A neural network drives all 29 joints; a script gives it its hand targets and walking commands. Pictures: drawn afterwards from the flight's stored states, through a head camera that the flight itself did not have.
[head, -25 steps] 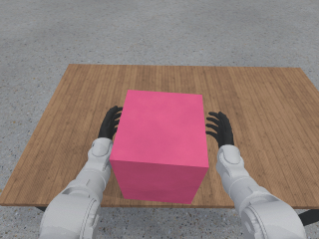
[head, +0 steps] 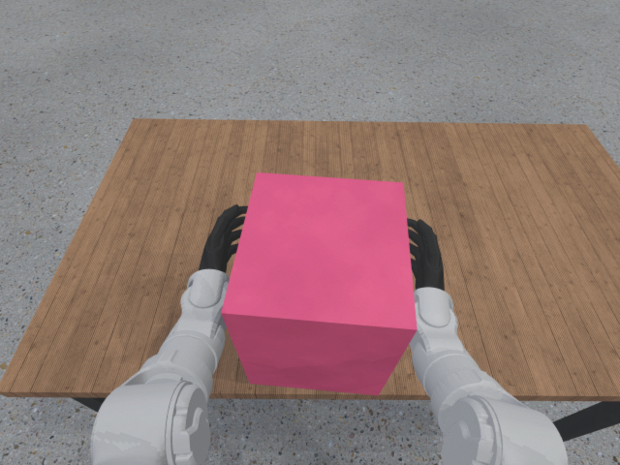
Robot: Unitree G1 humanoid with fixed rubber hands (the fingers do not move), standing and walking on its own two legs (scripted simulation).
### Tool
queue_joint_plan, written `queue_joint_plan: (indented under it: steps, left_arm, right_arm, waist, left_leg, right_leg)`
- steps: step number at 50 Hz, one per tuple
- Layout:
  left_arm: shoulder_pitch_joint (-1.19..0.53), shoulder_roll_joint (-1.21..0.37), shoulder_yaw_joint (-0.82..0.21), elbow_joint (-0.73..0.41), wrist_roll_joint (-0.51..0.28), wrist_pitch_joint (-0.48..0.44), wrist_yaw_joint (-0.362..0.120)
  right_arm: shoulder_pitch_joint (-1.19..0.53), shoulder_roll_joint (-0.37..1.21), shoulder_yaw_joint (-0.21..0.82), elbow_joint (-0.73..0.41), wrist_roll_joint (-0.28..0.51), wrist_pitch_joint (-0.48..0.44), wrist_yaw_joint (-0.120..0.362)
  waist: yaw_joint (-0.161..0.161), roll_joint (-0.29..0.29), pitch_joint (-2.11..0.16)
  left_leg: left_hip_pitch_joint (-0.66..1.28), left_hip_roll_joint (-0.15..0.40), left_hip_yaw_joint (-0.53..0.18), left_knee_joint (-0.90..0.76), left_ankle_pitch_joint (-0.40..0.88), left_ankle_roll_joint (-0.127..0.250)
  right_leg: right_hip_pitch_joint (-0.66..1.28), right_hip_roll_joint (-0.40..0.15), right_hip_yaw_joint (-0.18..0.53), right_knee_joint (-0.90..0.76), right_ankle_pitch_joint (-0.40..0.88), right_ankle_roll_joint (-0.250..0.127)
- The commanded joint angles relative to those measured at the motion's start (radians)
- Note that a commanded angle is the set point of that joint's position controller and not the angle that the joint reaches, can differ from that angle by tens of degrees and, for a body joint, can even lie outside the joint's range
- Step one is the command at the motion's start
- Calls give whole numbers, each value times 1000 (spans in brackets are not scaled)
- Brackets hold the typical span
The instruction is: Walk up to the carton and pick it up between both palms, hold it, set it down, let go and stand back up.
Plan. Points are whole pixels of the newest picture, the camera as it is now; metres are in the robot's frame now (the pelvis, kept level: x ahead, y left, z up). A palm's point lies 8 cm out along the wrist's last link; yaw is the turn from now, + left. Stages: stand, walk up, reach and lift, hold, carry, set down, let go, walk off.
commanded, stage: reach and lift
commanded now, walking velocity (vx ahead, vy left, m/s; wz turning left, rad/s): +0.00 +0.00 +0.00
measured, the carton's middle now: (321, 290) +0.38 +0.00 -0.01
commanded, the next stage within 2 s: none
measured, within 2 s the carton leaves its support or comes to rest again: leaves its support in 1.04 s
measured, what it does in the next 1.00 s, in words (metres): stands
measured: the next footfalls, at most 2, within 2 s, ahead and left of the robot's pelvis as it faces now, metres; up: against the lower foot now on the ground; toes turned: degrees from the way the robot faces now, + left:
none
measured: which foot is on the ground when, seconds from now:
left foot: down 0.00-1.00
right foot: down 0.00-1.00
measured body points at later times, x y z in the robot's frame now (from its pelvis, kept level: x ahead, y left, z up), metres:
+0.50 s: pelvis +0.00 +0.00 +0.00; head +0.06 +0.01 +0.45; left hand +0.42 +0.14 +0.03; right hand +0.39 -0.15 +0.02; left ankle +0.00 +0.11 -0.74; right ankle +0.01 -0.14 -0.74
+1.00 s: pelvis +0.00 +0.00 +0.00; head +0.05 +0.01 +0.45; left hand +0.41 +0.14 +0.04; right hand +0.38 -0.15 +0.02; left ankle +0.00 +0.11 -0.74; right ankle +0.01 -0.14 -0.74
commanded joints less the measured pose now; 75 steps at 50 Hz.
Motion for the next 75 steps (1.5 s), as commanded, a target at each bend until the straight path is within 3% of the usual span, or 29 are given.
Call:
queue_joint_plan:
  steps: [1,6,7,8,13,15,19,23,26,27,32,33,34,39,44,52,53,57,58,59,60,66,67,68,69,71,72,73,75]
  left_arm:
    - [-281,-702,-151,-8,132,-78,-112]
    - [-278,-709,-164,-6,123,-77,-104]
    - [-264,-718,-141,1,142,-74,-101]
    - [-262,-731,-158,-22,140,-73,-99]
    - [-228,-758,-174,-20,131,-71,-94]
    - [-241,-758,-175,-42,130,-71,-90]
    - [-236,-735,-153,-22,134,-79,-99]
    - [-242,-773,-183,-34,131,-72,-95]
    - [-210,-761,-154,-21,151,-67,-92]
    - [-259,-757,-176,-40,137,-69,-93]
    - [-248,-746,-159,11,138,-73,-99]
    - [-249,-760,-173,-11,131,-74,-94]
    - [-258,-774,-179,2,138,-70,-94]
    - [-252,-787,-222,-35,110,-90,-85]
    - [-326,-772,-227,-52,115,-114,-72]
    - [-371,-776,-280,-97,92,-171,-53]
    - [-394,-767,-284,-113,92,-180,-51]
    - [-397,-745,-249,-103,109,-177,-55]
    - [-450,-741,-249,-107,116,-178,-53]
    - [-462,-754,-261,-157,104,-179,-47]
    - [-440,-765,-275,-118,103,-176,-46]
    - [-515,-763,-321,-152,67,-146,-43]
    - [-516,-759,-309,-138,78,-142,-39]
    - [-512,-747,-293,-148,75,-129,-42]
    - [-555,-740,-292,-127,72,-119,-43]
    - [-545,-779,-329,-162,47,-108,-37]
    - [-536,-791,-355,-148,32,-90,-37]
    - [-563,-783,-368,-227,14,-97,-39]
    - [-535,-798,-382,-213,11,-73,-36]
  right_arm:
    - [-372,573,185,-54,-224,-31,186]
    - [-378,574,194,-53,-212,-29,186]
    - [-380,594,198,-44,-214,-32,188]
    - [-360,571,193,-53,-214,-36,182]
    - [-365,582,225,-58,-192,-43,181]
    - [-364,575,215,-48,-192,-42,179]
    - [-364,604,243,-77,-192,-36,173]
    - [-348,590,218,-39,-193,-37,170]
    - [-340,595,238,-52,-178,-32,176]
    - [-358,600,240,-44,-170,-25,172]
    - [-366,628,285,-76,-170,-25,167]
    - [-369,639,290,-81,-156,-27,166]
    - [-370,622,274,-71,-167,-36,165]
    - [-379,647,337,-94,-145,-46,162]
    - [-395,646,328,-69,-158,-56,159]
    - [-438,656,415,-91,-150,-128,153]
    - [-439,646,407,-78,-158,-133,150]
    - [-443,643,427,-82,-161,-141,154]
    - [-469,641,412,-69,-166,-136,157]
    - [-482,652,435,-112,-159,-138,158]
    - [-470,630,428,-81,-160,-137,160]
    - [-526,632,443,-122,-148,-112,158]
    - [-495,621,427,-68,-153,-94,162]
    - [-504,632,449,-85,-149,-84,164]
    - [-528,625,420,-100,-164,-75,164]
    - [-564,631,461,-170,-117,-71,169]
    - [-544,648,481,-149,-104,-44,167]
    - [-563,669,521,-196,-81,-41,169]
    - [-563,676,560,-226,-44,-7,163]
  waist:
    - [-94,54,-431]
    - [-84,74,-428]
    - [-59,61,-410]
    - [-88,80,-446]
    - [-67,72,-438]
    - [-81,91,-458]
    - [-65,46,-438]
    - [-84,94,-439]
    - [-55,52,-425]
    - [-72,82,-421]
    - [-45,39,-430]
    - [-41,59,-458]
    - [-65,63,-473]
    - [-39,61,-495]
    - [-54,63,-529]
    - [-27,61,-607]
    - [-38,60,-587]
    - [3,19,-577]
    - [-12,24,-583]
    - [9,19,-594]
    - [-8,31,-590]
    - [-10,15,-585]
    - [-21,26,-527]
    - [0,-3,-526]
    - [-16,9,-543]
    - [-9,19,-585]
    - [-27,5,-560]
    - [-10,10,-631]
    - [-11,4,-609]
  left_leg:
    - [388,-8,2,-55,386,-76]
    - [388,-2,-1,-48,417,-81]
    - [376,-4,7,-41,427,-83]
    - [418,-3,1,-44,438,-87]
    - [409,6,-5,-47,454,-86]
    - [415,9,-9,-33,479,-94]
    - [367,0,-2,-25,450,-74]
    - [384,8,-5,-36,458,-90]
    - [384,9,-3,-38,445,-76]
    - [370,7,-1,-40,432,-83]
    - [323,-6,10,-38,379,-61]
    - [327,-8,14,-30,387,-64]
    - [353,-2,5,-23,419,-70]
    - [362,-2,4,-10,458,-76]
    - [351,-3,7,-11,455,-82]
    - [392,1,9,0,532,-87]
    - [376,-2,5,-14,483,-88]
    - [349,-8,28,-45,396,-63]
    - [346,-7,26,-52,383,-62]
    - [337,-10,31,-61,371,-59]
    - [356,-10,29,-58,367,-61]
    - [324,-1,28,-83,256,-48]
    - [312,-5,34,-99,221,-47]
    - [305,-7,41,-95,211,-37]
    - [288,-9,37,-100,187,-38]
    - [335,-6,25,-87,235,-42]
    - [326,-8,14,-83,243,-40]
    - [338,-13,23,-68,287,-34]
    - [341,-11,2,-68,281,-34]
  right_leg:
    - [226,36,-125,-95,248,-42]
    - [204,38,-133,-88,249,-46]
    - [205,39,-125,-92,254,-48]
    - [204,40,-131,-99,263,-48]
    - [193,47,-137,-99,268,-51]
    - [182,49,-141,-93,273,-58]
    - [224,30,-118,-86,298,-42]
    - [179,43,-132,-94,274,-57]
    - [189,41,-125,-99,265,-53]
    - [183,34,-127,-99,258,-52]
    - [229,26,-113,-91,267,-44]
    - [222,33,-110,-87,280,-47]
    - [199,32,-123,-88,293,-50]
    - [198,40,-117,-86,310,-47]
    - [205,42,-115,-86,304,-51]
    - [234,48,-109,-78,366,-37]
    - [233,44,-109,-90,333,-38]
    - [255,39,-97,-101,292,-32]
    - [251,39,-99,-99,279,-33]
    - [245,43,-99,-105,263,-33]
    - [233,41,-102,-107,260,-35]
    - [206,39,-100,-104,182,-38]
    - [193,31,-101,-116,139,-38]
    - [221,32,-93,-106,149,-37]
    - [206,26,-95,-107,138,-39]
    - [196,36,-93,-106,151,-42]
    - [209,37,-92,-103,182,-42]
    - [239,39,-87,-90,216,-37]
    - [247,36,-78,-94,217,-34]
